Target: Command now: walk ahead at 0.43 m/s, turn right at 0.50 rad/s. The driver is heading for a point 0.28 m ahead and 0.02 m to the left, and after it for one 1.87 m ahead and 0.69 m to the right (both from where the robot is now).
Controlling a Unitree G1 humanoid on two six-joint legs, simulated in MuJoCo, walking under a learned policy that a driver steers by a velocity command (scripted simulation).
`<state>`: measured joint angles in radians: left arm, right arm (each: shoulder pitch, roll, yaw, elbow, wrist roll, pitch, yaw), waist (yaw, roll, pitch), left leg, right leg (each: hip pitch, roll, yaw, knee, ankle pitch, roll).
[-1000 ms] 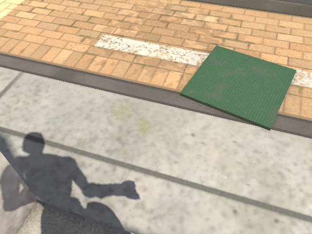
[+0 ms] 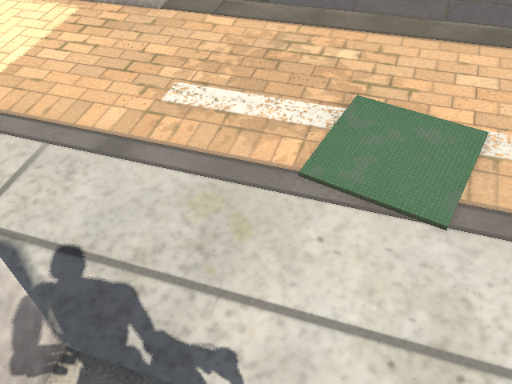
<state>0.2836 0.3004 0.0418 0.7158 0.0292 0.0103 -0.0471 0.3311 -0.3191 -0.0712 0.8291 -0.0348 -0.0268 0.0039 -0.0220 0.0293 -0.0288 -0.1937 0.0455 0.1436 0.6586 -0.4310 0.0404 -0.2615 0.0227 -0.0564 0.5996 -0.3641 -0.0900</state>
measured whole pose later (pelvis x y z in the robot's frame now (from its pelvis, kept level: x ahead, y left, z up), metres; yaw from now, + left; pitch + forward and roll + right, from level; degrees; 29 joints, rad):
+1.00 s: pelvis +0.22 -0.05 -0.10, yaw -32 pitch +0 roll +0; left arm 0.11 0.24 0.01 0.60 0.01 0.09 -0.04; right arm 0.33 -0.28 -0.03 0.71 -0.03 0.03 -0.03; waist -0.07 0.01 -0.02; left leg -0.34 0.06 0.19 0.51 -0.16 0.05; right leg -0.37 0.01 0.01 0.71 -0.36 -0.03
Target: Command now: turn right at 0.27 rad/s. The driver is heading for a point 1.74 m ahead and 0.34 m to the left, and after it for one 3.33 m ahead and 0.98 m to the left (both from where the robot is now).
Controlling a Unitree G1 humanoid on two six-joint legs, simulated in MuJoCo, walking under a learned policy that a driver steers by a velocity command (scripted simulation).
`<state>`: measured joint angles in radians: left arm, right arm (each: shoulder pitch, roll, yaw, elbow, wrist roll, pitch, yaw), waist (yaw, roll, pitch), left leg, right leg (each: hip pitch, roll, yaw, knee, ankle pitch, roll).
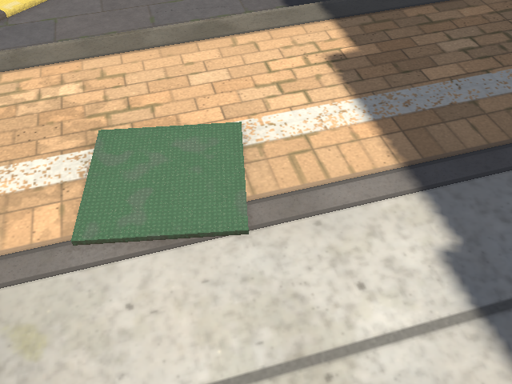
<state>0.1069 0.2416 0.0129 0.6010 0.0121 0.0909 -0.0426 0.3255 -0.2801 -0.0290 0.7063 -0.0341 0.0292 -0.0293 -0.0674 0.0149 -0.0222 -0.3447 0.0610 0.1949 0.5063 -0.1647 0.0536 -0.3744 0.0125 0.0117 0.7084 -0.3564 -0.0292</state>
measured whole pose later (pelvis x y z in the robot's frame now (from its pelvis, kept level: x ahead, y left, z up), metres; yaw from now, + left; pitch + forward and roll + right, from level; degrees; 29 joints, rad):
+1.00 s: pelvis -0.01 +0.01 +0.00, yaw +19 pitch +0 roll -1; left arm 0.28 0.28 0.03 0.64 0.04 0.01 0.03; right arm 0.11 -0.28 -0.02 0.55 -0.02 0.10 0.06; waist 0.03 -0.01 0.02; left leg -0.49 0.00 0.01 0.86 -0.37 0.00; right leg -0.29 -0.08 -0.15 0.57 -0.28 0.00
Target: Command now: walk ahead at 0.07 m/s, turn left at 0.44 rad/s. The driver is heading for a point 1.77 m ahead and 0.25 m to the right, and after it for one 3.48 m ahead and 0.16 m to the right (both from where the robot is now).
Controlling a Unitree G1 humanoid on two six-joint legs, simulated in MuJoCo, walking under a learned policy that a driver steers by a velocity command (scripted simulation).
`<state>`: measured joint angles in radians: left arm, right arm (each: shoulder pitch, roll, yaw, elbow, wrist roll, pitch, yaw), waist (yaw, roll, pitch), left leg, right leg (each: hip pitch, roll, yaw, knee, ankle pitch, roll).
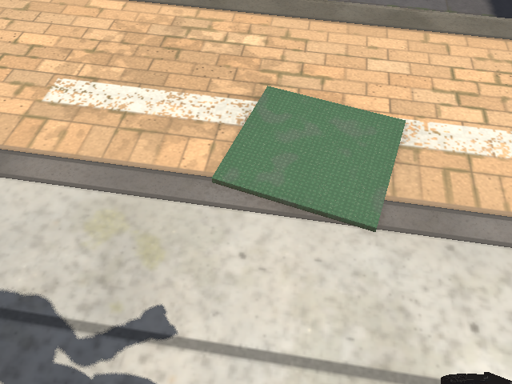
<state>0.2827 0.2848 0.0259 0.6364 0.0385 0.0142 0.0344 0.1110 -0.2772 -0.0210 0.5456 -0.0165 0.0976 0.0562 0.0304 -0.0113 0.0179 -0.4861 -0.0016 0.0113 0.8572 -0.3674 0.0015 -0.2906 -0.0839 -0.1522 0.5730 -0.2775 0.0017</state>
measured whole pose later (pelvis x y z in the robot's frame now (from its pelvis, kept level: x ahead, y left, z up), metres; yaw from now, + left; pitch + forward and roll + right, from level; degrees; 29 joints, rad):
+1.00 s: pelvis +0.33 -0.05 -0.10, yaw -17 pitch +1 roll +1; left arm 0.26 0.21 0.04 0.85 0.01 0.00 0.01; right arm 0.08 -0.20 0.01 0.72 -0.05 0.03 -0.03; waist 0.02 0.03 0.09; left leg -0.81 0.03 -0.05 1.26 -0.22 -0.03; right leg -0.38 0.14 0.08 0.50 -0.13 -0.10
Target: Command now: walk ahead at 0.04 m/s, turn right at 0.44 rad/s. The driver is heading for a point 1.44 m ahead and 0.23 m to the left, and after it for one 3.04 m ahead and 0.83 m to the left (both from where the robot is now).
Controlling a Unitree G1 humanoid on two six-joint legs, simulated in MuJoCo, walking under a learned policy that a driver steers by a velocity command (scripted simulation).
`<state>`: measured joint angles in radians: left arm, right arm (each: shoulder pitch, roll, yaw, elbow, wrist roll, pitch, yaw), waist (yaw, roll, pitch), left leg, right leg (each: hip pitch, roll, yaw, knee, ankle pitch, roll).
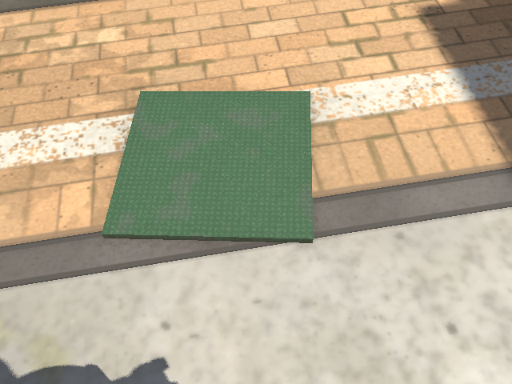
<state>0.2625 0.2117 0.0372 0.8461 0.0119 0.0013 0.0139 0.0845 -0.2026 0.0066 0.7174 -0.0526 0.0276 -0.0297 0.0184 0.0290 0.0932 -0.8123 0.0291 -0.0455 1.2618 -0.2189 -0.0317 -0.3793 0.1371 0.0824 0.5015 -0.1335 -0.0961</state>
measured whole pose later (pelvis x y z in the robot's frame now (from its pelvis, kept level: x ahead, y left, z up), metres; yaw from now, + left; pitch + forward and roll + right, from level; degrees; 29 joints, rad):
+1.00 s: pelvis +0.34 -0.01 +0.01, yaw +5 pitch +1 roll -1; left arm 0.40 0.19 0.03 0.99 0.02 -0.10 0.02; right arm 0.18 -0.22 -0.08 0.89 -0.03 -0.02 0.05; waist 0.01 0.04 0.03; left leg -0.67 0.05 0.03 0.88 -0.06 0.07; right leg 0.03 0.04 -0.19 0.26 -0.31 -0.05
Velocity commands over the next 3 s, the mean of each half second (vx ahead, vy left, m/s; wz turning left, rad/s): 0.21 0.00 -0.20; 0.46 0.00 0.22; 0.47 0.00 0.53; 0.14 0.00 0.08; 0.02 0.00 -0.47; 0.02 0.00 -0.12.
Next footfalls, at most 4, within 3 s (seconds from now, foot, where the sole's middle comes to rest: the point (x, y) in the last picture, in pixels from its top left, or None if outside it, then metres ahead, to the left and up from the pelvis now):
0.22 left None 0.12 0.14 -0.77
0.66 right None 0.28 -0.10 -0.77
1.16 left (251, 317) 0.58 0.09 -0.77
1.66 right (267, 216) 0.88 0.05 -0.74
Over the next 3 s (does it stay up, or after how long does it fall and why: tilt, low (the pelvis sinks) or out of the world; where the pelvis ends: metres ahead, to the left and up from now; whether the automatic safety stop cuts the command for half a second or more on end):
stays up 0.70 0.06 0.01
